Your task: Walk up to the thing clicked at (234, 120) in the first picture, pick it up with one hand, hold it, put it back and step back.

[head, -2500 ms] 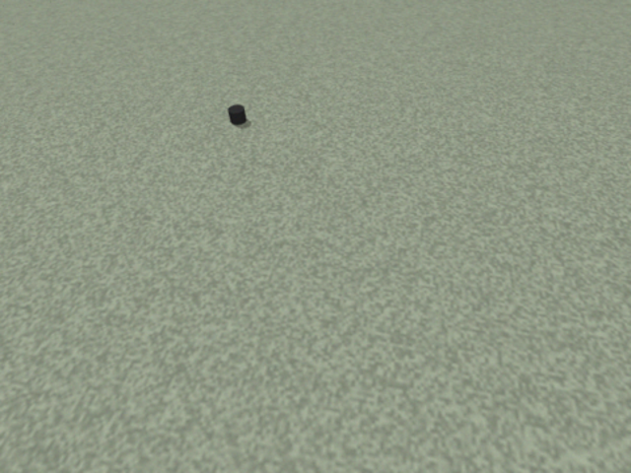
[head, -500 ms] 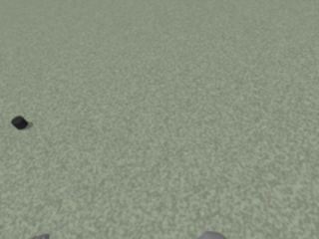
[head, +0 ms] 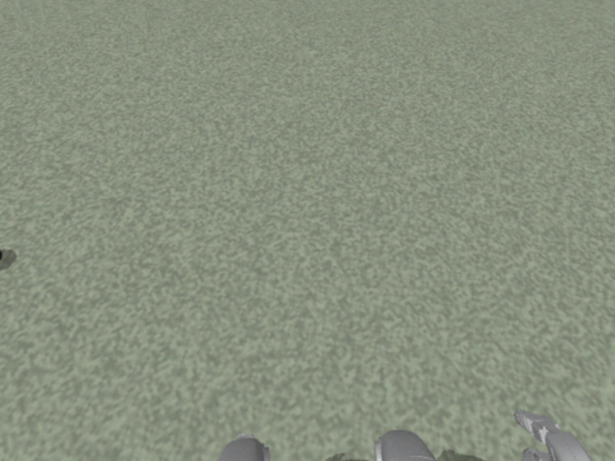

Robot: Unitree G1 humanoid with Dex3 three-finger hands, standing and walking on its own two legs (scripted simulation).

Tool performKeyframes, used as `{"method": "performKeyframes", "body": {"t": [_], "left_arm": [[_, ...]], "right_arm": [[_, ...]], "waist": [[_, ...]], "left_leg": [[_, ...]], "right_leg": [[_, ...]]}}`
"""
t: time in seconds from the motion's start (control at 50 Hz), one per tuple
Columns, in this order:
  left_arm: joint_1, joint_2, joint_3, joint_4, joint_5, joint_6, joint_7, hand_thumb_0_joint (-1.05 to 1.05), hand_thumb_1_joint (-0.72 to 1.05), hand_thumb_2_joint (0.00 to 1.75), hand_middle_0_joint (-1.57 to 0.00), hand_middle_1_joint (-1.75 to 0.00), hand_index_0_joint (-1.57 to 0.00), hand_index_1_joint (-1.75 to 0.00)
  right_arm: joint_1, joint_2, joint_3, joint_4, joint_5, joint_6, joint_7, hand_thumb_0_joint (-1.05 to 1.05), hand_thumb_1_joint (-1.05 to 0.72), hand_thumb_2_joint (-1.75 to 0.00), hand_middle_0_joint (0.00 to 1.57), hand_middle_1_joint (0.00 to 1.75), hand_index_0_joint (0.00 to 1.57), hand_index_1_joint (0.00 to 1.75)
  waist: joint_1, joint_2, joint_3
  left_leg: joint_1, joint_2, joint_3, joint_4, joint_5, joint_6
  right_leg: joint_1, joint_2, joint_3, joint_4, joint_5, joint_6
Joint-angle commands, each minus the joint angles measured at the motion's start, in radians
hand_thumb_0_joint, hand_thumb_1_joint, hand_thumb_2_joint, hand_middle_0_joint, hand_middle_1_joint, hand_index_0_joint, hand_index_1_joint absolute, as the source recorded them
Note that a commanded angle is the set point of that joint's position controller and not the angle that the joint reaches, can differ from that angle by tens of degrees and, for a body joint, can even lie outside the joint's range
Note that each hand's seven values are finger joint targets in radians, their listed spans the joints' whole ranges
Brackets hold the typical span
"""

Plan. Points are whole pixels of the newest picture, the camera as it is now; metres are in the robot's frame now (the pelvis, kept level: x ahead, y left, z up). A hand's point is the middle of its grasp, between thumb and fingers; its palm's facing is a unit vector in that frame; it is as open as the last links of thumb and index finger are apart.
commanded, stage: walk up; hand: left
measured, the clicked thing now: out of the picture +0.84 +1.18 -0.70
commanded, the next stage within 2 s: none
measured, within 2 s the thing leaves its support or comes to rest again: neither
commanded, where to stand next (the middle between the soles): +0.38 +1.20 m, yaw -35 degrees
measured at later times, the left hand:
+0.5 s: hand out of the picture +0.23 +0.48 -0.07, palm faces -0.09 -0.77 -0.63, open 7.4 cm
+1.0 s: hand out of the picture +0.41 +0.62 -0.12, palm faces -0.34 -0.78 -0.53, open 7.4 cm
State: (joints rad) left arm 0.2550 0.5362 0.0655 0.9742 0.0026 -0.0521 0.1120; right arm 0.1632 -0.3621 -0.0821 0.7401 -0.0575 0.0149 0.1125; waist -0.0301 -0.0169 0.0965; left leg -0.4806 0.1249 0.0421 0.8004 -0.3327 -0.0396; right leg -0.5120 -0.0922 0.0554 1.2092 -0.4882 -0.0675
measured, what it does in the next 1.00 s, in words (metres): steps to the left, turning right: right foot, then left foot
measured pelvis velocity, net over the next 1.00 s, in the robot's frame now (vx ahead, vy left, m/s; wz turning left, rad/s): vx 0.24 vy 0.37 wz -0.30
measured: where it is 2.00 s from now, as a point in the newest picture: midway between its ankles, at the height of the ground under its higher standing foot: (36, 405)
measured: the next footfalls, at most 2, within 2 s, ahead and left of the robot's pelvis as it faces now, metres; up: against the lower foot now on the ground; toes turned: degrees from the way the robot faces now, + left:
right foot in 0.24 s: +0.20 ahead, +0.00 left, +0.00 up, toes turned -12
left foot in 0.66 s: +0.27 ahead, +0.41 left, +0.00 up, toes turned -9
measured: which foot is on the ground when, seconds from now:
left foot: down 0.00-0.24, up 0.26-0.64, down 0.66-1.00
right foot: up 0.00-0.22, down 0.24-0.66, up 0.68-0.98, down 1.00-1.00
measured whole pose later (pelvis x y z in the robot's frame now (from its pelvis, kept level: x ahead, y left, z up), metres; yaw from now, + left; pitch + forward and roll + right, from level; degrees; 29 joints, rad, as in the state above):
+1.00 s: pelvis +0.24 +0.37 +0.00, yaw -17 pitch +0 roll +0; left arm 0.30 0.41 0.03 0.82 -0.01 -0.05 0.10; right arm 0.30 -0.42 -0.11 0.64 -0.09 0.09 0.06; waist -0.10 0.06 0.12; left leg -0.33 -0.06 0.18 0.77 -0.44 0.11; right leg -0.49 0.02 -0.12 0.75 -0.25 -0.07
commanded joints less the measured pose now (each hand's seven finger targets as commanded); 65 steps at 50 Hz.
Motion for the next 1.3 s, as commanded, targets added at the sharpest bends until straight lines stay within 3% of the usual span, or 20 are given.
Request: {"method": "performKeyframes", "body": {"t": [0.0,0.12,0.18,0.2,0.22,0.26,0.38,0.56,0.6,0.64,0.66,0.7,0.76,0.88,0.96,0.98,1.0,1.04,1.14,1.28], "left_arm": [[0.131,0.171,0.042,-0.024,-0.033,-0.022,-0.009,0.0,0.9,0.9,-0.2,-0.3,-0.2,-0.3],[0.091,0.123,0.04,-0.059,-0.018,-0.021,-0.017,0.0,0.9,0.9,-0.2,-0.3,-0.2,-0.3],[0.349,0.155,0.078,0.018,-0.008,-0.032,0.002,0.0,0.9,0.9,-0.2,-0.3,-0.2,-0.3],[0.422,0.219,0.105,0.021,0.001,-0.036,0.018,0.0,0.9,0.9,-0.2,-0.3,-0.2,-0.3],[0.348,0.272,0.111,-0.025,0.009,-0.034,0.03,0.0,0.9,0.9,-0.2,-0.3,-0.2,-0.3],[0.14,0.27,0.096,-0.11,-0.01,-0.025,0.037,0.0,0.9,0.9,-0.2,-0.3,-0.2,-0.3],[0.057,0.216,0.102,-0.154,0.019,-0.046,0.005,0.0,0.9,0.9,-0.2,-0.3,-0.2,-0.3],[0.092,0.308,0.137,-0.198,0.051,-0.046,-0.007,0.0,0.9,0.9,-0.2,-0.3,-0.2,-0.3],[0.027,0.298,0.122,-0.217,0.045,-0.043,-0.006,0.0,0.9,0.9,-0.2,-0.3,-0.2,-0.3],[0.011,0.138,0.065,-0.227,0.031,-0.029,-0.001,0.0,0.9,0.9,-0.2,-0.3,-0.2,-0.3],[0.074,0.042,0.032,-0.236,0.022,-0.022,0.011,0.0,0.9,0.9,-0.2,-0.3,-0.2,-0.3],[0.066,0.138,0.032,-0.204,0.01,-0.023,0.044,0.0,0.9,0.9,-0.2,-0.3,-0.2,-0.3],[0.145,0.193,0.063,-0.124,-0.029,-0.02,0.02,0.0,0.9,0.9,-0.2,-0.3,-0.2,-0.3],[0.163,0.124,0.042,-0.156,-0.02,0.0,0.009,0.0,0.9,0.9,-0.2,-0.3,-0.2,-0.3],[0.394,0.146,0.074,-0.107,-0.005,-0.009,0.022,0.0,0.9,0.9,-0.2,-0.3,-0.2,-0.3],[0.423,0.2,0.096,-0.113,0.007,-0.01,0.029,0.0,0.9,0.9,-0.2,-0.3,-0.2,-0.3],[0.378,0.241,0.109,-0.158,0.02,-0.009,0.035,0.0,0.9,0.9,-0.2,-0.3,-0.2,-0.3],[0.147,0.242,0.099,-0.241,0.009,-0.01,0.043,0.0,0.9,0.9,-0.2,-0.3,-0.2,-0.3],[0.03,0.208,0.096,-0.246,0.027,-0.032,0.019,0.0,0.9,0.9,-0.2,-0.3,-0.2,-0.3],[0.08,0.297,0.132,-0.222,0.056,-0.022,-0.007,0.0,0.9,0.9,-0.2,-0.3,-0.2,-0.3]], "right_arm": [[-0.003,-0.313,-0.102,-0.083,0.002,-0.018,-0.051,0.0,-0.9,-0.9,0.2,0.3,0.2,0.3],[-0.002,-0.254,-0.078,-0.115,-0.018,-0.008,-0.047,0.0,-0.9,-0.9,0.2,0.3,0.2,0.3],[-0.12,-0.233,-0.058,-0.163,-0.003,0.009,-0.037,0.0,-0.9,-0.9,0.2,0.3,0.2,0.3],[-0.073,-0.187,-0.041,-0.165,0.005,0.01,-0.032,0.0,-0.9,-0.9,0.2,0.3,0.2,0.3],[0.04,-0.17,-0.03,-0.143,0.008,0.026,-0.034,0.0,-0.9,-0.9,0.2,0.3,0.2,0.3],[0.125,-0.305,-0.076,-0.098,-0.006,0.061,-0.047,0.0,-0.9,-0.9,0.2,0.3,0.2,0.3],[0.119,-0.295,-0.079,-0.05,-0.015,0.071,-0.011,0.0,-0.9,-0.9,0.2,0.3,0.2,0.3],[-0.001,-0.299,-0.099,-0.108,-0.017,0.067,0.018,0.0,-0.9,-0.9,0.2,0.3,0.2,0.3],[0.105,-0.301,-0.115,-0.081,-0.017,0.054,0.007,0.0,-0.9,-0.9,0.2,0.3,0.2,0.3],[0.278,-0.346,-0.143,-0.036,-0.048,0.029,-0.018,0.0,-0.9,-0.9,0.2,0.3,0.2,0.3],[0.229,-0.427,-0.151,-0.072,-0.054,0.015,-0.031,0.0,-0.9,-0.9,0.2,0.3,0.2,0.3],[0.128,-0.469,-0.156,-0.095,-0.015,0.013,-0.054,0.0,-0.9,-0.9,0.2,0.3,0.2,0.3],[0.07,-0.294,-0.109,-0.139,-0.025,0.015,-0.07,0.0,-0.9,-0.9,0.2,0.3,0.2,0.3],[0.098,-0.259,-0.1,-0.197,-0.032,0.026,-0.076,0.0,-0.9,-0.9,0.2,0.3,0.2,0.3],[-0.036,-0.24,-0.086,-0.273,-0.021,0.041,-0.066,0.0,-0.9,-0.9,0.2,0.3,0.2,0.3],[0.012,-0.203,-0.074,-0.272,-0.008,0.038,-0.064,0.0,-0.9,-0.9,0.2,0.3,0.2,0.3],[0.114,-0.191,-0.067,-0.264,-0.006,0.043,-0.065,0.0,-0.9,-0.9,0.2,0.3,0.2,0.3],[0.181,-0.3,-0.107,-0.227,-0.018,0.078,-0.083,0.0,-0.9,-0.9,0.2,0.3,0.2,0.3],[0.155,-0.3,-0.104,-0.16,-0.022,0.082,-0.03,0.0,-0.9,-0.9,0.2,0.3,0.2,0.3],[0.096,-0.272,-0.091,-0.159,-0.012,0.087,-0.01,0.0,-0.9,-0.9,0.2,0.3,0.2,0.3]], "waist": [[-0.027,0.339,-0.18],[-0.039,0.209,-0.141],[0.123,0.008,-0.236],[0.168,-0.129,-0.254],[0.093,-0.212,-0.264],[0.011,0.005,-0.171],[-0.025,-0.06,-0.055],[0.028,-0.17,-0.054],[-0.049,-0.147,-0.117],[-0.175,0.206,-0.137],[-0.126,0.471,-0.108],[-0.086,0.439,-0.135],[-0.041,0.256,-0.141],[-0.053,0.244,-0.147],[0.117,0.1,-0.181],[0.146,-0.035,-0.2],[0.1,-0.163,-0.263],[0.016,-0.036,-0.174],[-0.025,-0.044,-0.034],[0.039,-0.21,-0.074]], "left_leg": [[0.354,0.114,-0.187,-0.349,0.312,0.192],[0.209,0.155,-0.127,-0.384,0.42,0.275],[0.007,0.038,0.048,-0.018,0.456,0.174],[-0.182,-0.03,0.03,0.161,0.164,0.106],[-0.341,-0.095,-0.035,0.34,-0.175,0.04],[-0.308,-0.058,-0.182,0.5,-0.173,-0.016],[-0.134,-0.017,-0.167,0.409,0.023,0.016],[-0.029,-0.01,-0.089,0.143,-0.096,0.034],[0.135,-0.024,-0.069,-0.027,-0.079,0.064],[0.371,-0.048,-0.153,-0.365,-0.121,0.07],[0.385,0.154,-0.469,-0.465,0.05,0.075],[0.327,0.223,-0.591,-0.458,0.19,0.201],[0.428,0.063,-0.22,-0.222,0.635,0.159],[0.396,0.075,-0.139,-0.233,0.698,0.174],[0.056,-0.026,0.002,0.053,0.642,0.061],[-0.139,-0.086,-0.002,0.227,0.338,0.002],[-0.306,-0.125,-0.074,0.458,-0.268,-0.038],[-0.285,-0.076,-0.221,0.694,-0.243,-0.038],[-0.095,-0.078,-0.19,0.622,-0.039,0.042],[-0.016,-0.049,-0.044,0.198,-0.186,0.046]], "right_leg": [[-0.198,-0.003,-0.03,-0.045,0.111,0.019],[0.058,0.004,-0.146,-0.36,0.196,0.028],[0.535,0.03,-0.138,-0.694,0.467,0.013],[0.722,-0.053,0.019,-0.752,0.449,-0.002],[0.772,-0.278,0.389,-0.836,0.348,-0.043],[0.494,-0.394,0.565,-0.918,-0.011,-0.179],[0.15,-0.162,0.161,-0.886,0.034,-0.096],[0.049,-0.163,0.146,-0.772,0.012,-0.139],[-0.003,-0.168,0.125,-0.656,0.127,-0.125],[-0.21,0.049,-0.051,-0.18,0.142,-0.014],[-0.405,0.2,-0.075,0.027,-0.208,0.02],[-0.373,0.099,0.041,0.084,-0.12,-0.015],[-0.306,0.079,0.009,-0.024,0.031,0.025],[-0.108,0.078,-0.104,-0.294,0.127,0.033],[0.416,0.062,-0.131,-0.675,0.429,-0.033],[0.59,-0.028,0.045,-0.72,0.458,-0.085],[0.671,-0.32,0.441,-0.744,0.447,-0.217],[0.374,-0.48,0.641,-0.881,0.106,-0.337],[-0.002,-0.181,0.201,-0.839,-0.039,-0.137],[0.029,-0.128,0.122,-0.756,-0.041,-0.119]]}}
